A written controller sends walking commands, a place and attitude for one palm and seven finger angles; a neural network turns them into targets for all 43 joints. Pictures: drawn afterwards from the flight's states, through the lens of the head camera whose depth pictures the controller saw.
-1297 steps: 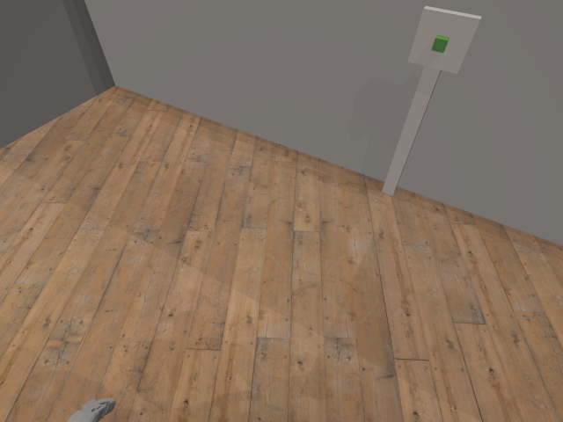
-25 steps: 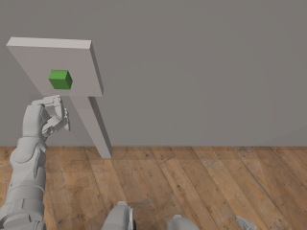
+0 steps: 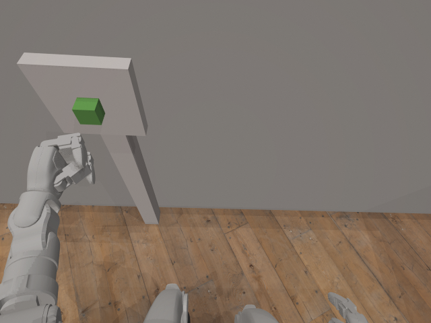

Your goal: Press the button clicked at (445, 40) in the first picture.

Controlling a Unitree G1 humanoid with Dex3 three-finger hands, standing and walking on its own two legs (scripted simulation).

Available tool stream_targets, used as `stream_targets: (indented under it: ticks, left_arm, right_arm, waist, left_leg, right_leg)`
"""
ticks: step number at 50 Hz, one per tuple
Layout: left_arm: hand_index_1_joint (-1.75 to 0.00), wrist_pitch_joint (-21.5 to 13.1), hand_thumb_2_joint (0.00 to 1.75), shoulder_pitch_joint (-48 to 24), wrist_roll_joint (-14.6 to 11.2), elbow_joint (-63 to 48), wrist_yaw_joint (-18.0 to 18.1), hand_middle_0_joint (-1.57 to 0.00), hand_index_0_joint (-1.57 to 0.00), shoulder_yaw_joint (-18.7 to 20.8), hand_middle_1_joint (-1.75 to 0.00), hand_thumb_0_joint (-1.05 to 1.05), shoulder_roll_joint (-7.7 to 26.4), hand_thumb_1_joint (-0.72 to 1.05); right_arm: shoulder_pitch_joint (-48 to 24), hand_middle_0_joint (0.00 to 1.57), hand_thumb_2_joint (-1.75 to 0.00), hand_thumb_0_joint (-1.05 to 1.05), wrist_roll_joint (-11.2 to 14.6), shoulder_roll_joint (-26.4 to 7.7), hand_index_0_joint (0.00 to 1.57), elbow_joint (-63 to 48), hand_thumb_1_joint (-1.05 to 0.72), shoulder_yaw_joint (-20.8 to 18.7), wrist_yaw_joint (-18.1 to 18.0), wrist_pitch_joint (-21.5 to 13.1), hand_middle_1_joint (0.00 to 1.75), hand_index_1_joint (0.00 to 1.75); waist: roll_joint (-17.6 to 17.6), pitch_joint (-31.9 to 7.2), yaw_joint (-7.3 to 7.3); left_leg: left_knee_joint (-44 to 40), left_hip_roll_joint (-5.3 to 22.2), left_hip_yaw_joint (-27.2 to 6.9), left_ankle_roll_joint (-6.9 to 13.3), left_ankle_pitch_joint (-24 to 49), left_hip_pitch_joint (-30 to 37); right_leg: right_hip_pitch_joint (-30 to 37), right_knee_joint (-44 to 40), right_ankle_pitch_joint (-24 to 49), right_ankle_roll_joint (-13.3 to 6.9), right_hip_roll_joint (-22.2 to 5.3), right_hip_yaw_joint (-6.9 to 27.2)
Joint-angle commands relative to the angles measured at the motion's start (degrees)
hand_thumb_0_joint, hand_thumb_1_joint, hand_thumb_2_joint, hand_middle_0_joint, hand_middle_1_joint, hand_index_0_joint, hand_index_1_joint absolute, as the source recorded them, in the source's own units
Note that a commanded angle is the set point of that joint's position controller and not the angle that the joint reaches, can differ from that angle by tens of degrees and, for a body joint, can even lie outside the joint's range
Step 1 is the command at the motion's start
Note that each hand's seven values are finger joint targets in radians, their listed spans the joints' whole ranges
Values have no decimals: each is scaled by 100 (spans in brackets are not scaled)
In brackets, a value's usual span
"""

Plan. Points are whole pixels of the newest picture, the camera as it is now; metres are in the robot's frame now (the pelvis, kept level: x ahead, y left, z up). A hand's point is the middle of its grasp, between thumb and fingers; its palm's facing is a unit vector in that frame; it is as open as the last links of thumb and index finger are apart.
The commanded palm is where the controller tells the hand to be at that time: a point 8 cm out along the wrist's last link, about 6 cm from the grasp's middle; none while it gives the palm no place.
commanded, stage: aim a knuckle at the button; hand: left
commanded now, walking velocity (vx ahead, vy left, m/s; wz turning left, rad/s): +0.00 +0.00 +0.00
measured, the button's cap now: (89, 110) +0.49 +0.26 +0.08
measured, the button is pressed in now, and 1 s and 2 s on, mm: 0 0 0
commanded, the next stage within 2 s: press the button with the knuckle in 1.26 s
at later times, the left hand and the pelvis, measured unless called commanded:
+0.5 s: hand (85, 168) +0.37 +0.24 +0.05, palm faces +0.02 -1.00 -0.02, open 3.1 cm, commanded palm +0.35 +0.29 +0.05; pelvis +0.01 +0.01 +0.00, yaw +0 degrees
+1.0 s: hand (91, 162) +0.39 +0.24 +0.04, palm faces +0.00 -1.00 -0.03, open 3.1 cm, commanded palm +0.36 +0.29 +0.05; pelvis +0.00 +0.02 +0.00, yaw -1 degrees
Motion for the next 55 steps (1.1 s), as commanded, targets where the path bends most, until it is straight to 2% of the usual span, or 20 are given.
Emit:
stream_targets:
  ticks: [1, 3, 8, 11, 14, 15, 18, 22, 24, 27, 29, 33, 34, 35, 39, 46, 48, 49, 52, 55]
  left_arm:
    - [-150, -237, 90, -1311, -198, -952, -234, -130, -130, 209, -150, 0, 1135, 90]
    - [-150, -341, 90, -1597, -231, -1259, -256, -130, -130, -68, -150, 0, 843, 90]
    - [-150, -517, 90, -1645, -198, -1505, -66, -130, -130, 265, -150, 0, 1213, 90]
    - [-150, -527, 90, -1702, -112, -1557, 39, -130, -130, 546, -150, 0, 1546, 90]
    - [-150, -499, 90, -1450, -91, -1798, 80, -130, -130, 470, -150, 0, 1455, 90]
    - [-150, -461, 90, -1274, -89, -1752, 84, -130, -130, 522, -150, 0, 1502, 90]
    - [-150, -333, 90, -968, -180, -1732, 20, -130, -130, 220, -150, 0, 1079, 90]
    - [-150, -80, 90, -776, -275, -1137, -106, -130, -130, 366, -150, 0, 1175, 90]
    - [-150, -105, 90, -828, -274, -1134, -159, -130, -130, 355, -150, 0, 1142, 90]
    - [-150, -289, 90, -933, -258, -1496, -166, -130, -130, 275, -150, 0, 1088, 90]
    - [-150, -476, 90, -1266, -221, -1833, -119, -130, -130, 162, -150, 0, 1039, 90]
    - [-150, -622, 90, -1839, -149, -1965, 39, -130, -130, 96, -150, 0, 1094, 90]
    - [-150, -589, 90, -1763, -122, -1867, 69, -130, -130, 84, -150, 0, 1062, 90]
    - [-150, -540, 90, -1839, -95, -1758, 100, -130, -130, 46, -150, 0, 1048, 90]
    - [-150, -309, 90, -1838, 3, -1199, 170, -130, -130, 243, -150, 0, 1278, 90]
    - [-150, -211, 90, -1564, -45, -1248, 113, -130, -130, 111, -150, 0, 1067, 90]
    - [-150, -222, 90, -1529, -76, -1244, 104, -130, -130, -36, -150, 0, 856, 90]
    - [-150, -230, 90, -1347, -90, -1259, 121, -130, -130, 180, -150, 0, 1064, 90]
    - [-150, -234, 90, -1417, -80, -1172, 143, -130, -130, 195, -150, 0, 1084, 90]
    - [-150, -333, 90, -1446, -62, -1390, 208, -130, -130, 257, -150, 0, 1132, 90]
  right_arm:
    - [316, 20, -90, 0, 20, -993, 20, -570, -90, -396, -73, -208, 30, 30]
    - [291, 20, -90, 0, 17, -949, 20, -562, -90, -403, -58, -258, 30, 30]
    - [321, 20, -90, 0, -10, -984, 20, -497, -90, -431, -68, -295, 30, 30]
    - [332, 20, -90, 0, -21, -983, 20, -457, -90, -427, -85, -286, 30, 30]
    - [307, 20, -90, 0, -21, -946, 20, -531, -90, -413, -73, -291, 30, 30]
    - [321, 20, -90, 0, -20, -953, 20, -532, -90, -410, -67, -282, 30, 30]
    - [328, 20, -90, 0, 4, -939, 20, -574, -90, -422, -44, -300, 30, 30]
    - [314, 20, -90, 0, 36, -1000, 20, -577, -90, -413, -62, -259, 30, 30]
    - [318, 20, -90, 0, 33, -994, 20, -605, -90, -416, -59, -262, 30, 30]
    - [290, 20, -90, 0, 6, -973, 20, -656, -90, -429, -30, -287, 30, 30]
    - [293, 20, -90, 0, -5, -963, 20, -604, -90, -448, -32, -330, 30, 30]
    - [293, 20, -90, 0, -21, -1001, 20, -489, -90, -436, -92, -376, 30, 30]
    - [291, 20, -90, 0, -18, -998, 20, -481, -90, -427, -91, -380, 30, 30]
    - [298, 20, -90, 0, -15, -1005, 20, -457, -90, -416, -100, -374, 30, 30]
    - [321, 20, -90, 0, -27, -1051, 20, -425, -90, -387, -127, -319, 30, 30]
    - [349, 20, -90, 0, -26, -1018, 20, -586, -90, -394, -52, -246, 30, 30]
    - [380, 20, -90, 0, -28, -1001, 20, -584, -90, -403, -16, -248, 30, 30]
    - [385, 20, -90, 0, -27, -1031, 20, -593, -90, -418, -10, -230, 30, 30]
    - [380, 20, -90, 0, -15, -1025, 20, -591, -90, -416, -12, -181, 30, 30]
    - [375, 20, -90, 0, -31, -1003, 20, -603, -90, -414, -2, -180, 30, 30]
  waist:
    - [182, -1793, -27]
    - [364, -1882, -112]
    - [309, -2070, -69]
    - [485, -2250, 16]
    - [783, -2468, 87]
    - [794, -2387, 112]
    - [488, -2257, 17]
    - [-41, -1641, -19]
    - [-44, -1657, -16]
    - [393, -1863, 38]
    - [655, -2039, -26]
    - [664, -2017, -151]
    - [783, -2071, -92]
    - [720, -2018, -143]
    - [523, -1995, -69]
    - [606, -2166, 35]
    - [473, -2102, -48]
    - [379, -2114, 35]
    - [130, -1868, -57]
    - [375, -1983, -19]
  left_leg:
    - [-585, -46, -312, 34, 1242, 2184]
    - [-523, -47, -348, 49, 1343, 2360]
    - [-500, -25, -401, 39, 1402, 2458]
    - [-524, -13, -397, 3, 1471, 2548]
    - [-569, -20, -386, -15, 1755, 2850]
    - [-620, -1, -417, -41, 1806, 2903]
    - [-655, 1, -425, -5, 1846, 2865]
    - [-678, -42, -307, 39, 1331, 2092]
    - [-641, -49, -284, 48, 1347, 2057]
    - [-632, -41, -347, 11, 1397, 2383]
    - [-610, 2, -424, -16, 1452, 2754]
    - [-679, 53, -629, -42, 1152, 2939]
    - [-724, 42, -643, -66, 1131, 3012]
    - [-751, 46, -664, -69, 1043, 2998]
    - [-786, 36, -662, -74, 868, 2800]
    - [-787, 35, -601, -88, 1256, 2936]
    - [-747, 41, -603, -65, 1423, 2941]
    - [-753, 43, -583, -71, 1478, 2864]
    - [-716, 25, -499, -34, 1307, 2516]
    - [-697, 14, -496, -41, 1367, 2622]
  right_leg:
    - [-110, -940, 1750, 26, 0, 316]
    - [-262, -871, 1773, 4, -8, 293]
    - [-273, -802, 1726, 5, 1, 300]
    - [-215, -758, 1741, 5, 1, 303]
    - [-120, -759, 1942, -11, 11, 297]
    - [-140, -772, 1931, -28, 23, 249]
    - [-103, -857, 2014, -13, 48, 216]
    - [-11, -961, 1873, 56, 21, 252]
    - [-25, -918, 1921, 53, 1, 267]
    - [-231, -853, 1733, 8, 9, 238]
    - [-473, -809, 1595, -18, 27, 214]
    - [-784, -775, 1197, -47, 42, 162]
    - [-789, -786, 1157, -49, 29, 159]
    - [-807, -803, 1123, -43, 20, 139]
    - [-750, -829, 1035, -37, 12, 140]
    - [-598, -846, 1277, -56, 31, 112]
    - [-600, -847, 1405, -54, 46, 90]
    - [-514, -843, 1464, -45, 46, 92]
    - [-476, -847, 1459, 0, 44, 124]
    - [-475, -815, 1475, -12, 35, 149]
